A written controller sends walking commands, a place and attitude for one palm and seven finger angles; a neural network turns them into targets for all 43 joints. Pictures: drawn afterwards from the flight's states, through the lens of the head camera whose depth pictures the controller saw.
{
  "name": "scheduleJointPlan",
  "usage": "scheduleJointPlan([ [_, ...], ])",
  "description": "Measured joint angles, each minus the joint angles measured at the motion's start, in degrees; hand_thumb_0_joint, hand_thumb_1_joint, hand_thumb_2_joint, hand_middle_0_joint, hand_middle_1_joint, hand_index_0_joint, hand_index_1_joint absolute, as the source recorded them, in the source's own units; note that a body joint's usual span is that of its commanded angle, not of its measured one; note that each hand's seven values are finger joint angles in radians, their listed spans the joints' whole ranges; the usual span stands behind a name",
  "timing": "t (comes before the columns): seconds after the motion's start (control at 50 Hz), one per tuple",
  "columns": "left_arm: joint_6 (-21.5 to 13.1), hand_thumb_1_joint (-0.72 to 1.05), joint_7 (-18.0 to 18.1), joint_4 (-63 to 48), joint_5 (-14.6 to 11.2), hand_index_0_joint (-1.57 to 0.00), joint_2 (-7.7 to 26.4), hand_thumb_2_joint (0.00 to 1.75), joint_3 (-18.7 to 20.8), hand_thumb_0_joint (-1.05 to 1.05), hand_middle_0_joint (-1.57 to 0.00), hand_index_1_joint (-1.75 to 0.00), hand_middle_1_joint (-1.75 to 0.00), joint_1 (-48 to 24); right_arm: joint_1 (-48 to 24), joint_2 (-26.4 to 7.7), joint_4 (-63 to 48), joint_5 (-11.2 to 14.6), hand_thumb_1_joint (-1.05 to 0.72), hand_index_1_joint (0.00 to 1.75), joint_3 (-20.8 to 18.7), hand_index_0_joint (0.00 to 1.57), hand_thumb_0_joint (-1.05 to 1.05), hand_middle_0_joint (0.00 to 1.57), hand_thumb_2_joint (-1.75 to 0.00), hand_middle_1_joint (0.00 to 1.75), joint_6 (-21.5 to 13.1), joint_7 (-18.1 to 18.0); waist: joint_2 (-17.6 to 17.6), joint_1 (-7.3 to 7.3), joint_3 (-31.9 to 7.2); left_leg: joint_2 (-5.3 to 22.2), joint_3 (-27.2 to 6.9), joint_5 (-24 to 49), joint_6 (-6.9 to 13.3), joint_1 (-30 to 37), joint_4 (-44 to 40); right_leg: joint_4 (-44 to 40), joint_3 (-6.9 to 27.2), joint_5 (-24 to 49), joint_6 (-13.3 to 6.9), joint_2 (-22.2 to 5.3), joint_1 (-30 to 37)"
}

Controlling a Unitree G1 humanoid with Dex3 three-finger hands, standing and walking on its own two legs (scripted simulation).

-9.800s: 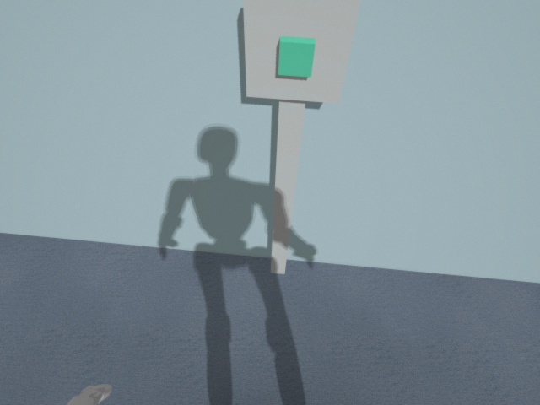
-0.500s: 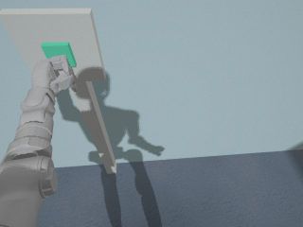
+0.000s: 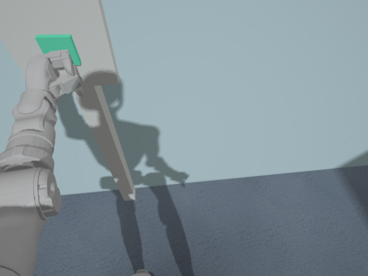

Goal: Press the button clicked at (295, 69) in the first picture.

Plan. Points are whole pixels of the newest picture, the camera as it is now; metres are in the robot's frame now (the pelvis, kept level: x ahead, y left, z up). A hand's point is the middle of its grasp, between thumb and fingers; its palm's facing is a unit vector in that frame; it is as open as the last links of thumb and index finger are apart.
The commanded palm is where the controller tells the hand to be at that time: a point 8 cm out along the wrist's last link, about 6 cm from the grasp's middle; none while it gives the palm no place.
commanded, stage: hold the button down briefly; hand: left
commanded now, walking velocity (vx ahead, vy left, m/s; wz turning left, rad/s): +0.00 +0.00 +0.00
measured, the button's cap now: (60, 48) +0.55 +0.24 +0.19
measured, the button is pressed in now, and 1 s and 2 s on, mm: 12 0 0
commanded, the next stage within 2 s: pull the fist back off the button in 0.06 s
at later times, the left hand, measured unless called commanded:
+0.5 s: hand (75, 79) +0.49 +0.21 +0.16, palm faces +0.07 -1.00 +0.00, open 3.1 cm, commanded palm +0.46 +0.25 +0.16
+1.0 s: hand (75, 97) +0.44 +0.20 +0.15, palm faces +0.08 -1.00 +0.00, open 3.1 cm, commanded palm +0.40 +0.25 +0.16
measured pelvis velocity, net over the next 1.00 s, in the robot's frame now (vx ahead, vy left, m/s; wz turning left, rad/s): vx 0.04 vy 0.00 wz -0.03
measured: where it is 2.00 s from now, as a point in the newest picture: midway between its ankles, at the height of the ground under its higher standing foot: outside the picture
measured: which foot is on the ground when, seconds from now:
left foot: down 0.00-1.00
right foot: down 0.00-1.00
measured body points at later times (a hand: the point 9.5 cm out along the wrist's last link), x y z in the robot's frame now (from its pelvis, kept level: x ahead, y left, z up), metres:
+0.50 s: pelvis +0.01 +0.00 +0.00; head +0.05 +0.01 +0.45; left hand +0.48 +0.26 +0.16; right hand +0.03 -0.27 -0.11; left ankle +0.06 +0.12 -0.72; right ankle +0.00 -0.11 -0.72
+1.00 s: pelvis +0.04 +0.00 +0.01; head +0.04 -0.01 +0.46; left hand +0.43 +0.25 +0.16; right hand +0.15 -0.26 -0.09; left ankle +0.06 +0.12 -0.72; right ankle +0.00 -0.11 -0.72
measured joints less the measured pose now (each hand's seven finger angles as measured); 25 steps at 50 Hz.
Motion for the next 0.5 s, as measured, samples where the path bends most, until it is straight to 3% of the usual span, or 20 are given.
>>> scheduleJointPlan([
  [0.26,0.32,0.76,-1.02,0.31,0.07,-1.36,0.65,0.96,-0.33,0.02,-1.30,-1.50,-1.50,-0.79,-0.17,0.10,-0.40,0.11,-0.90,0.30,0.44,0.21,0.01,0.21,-0.90,0.30,-1.49,-0.23,-0.16,-0.02,-0.20,0.02,-0.01,0.18,0.06,-0.82,0.07,0.03,0.05,0.21,0.06,0.05,-0.82],
  [0.5,0.56,0.76,-0.76,-3.40,0.27,-1.35,-2.06,0.96,1.40,0.02,-1.30,-1.50,-1.50,2.56,-0.56,0.66,-1.67,-0.57,-0.90,0.30,-0.22,0.21,0.01,0.20,-0.90,0.30,-0.68,0.95,0.07,1.11,-1.12,-0.14,0.30,-0.60,0.14,0.10,0.29,0.28,0.38,-0.52,0.11,-0.14,0.01],
])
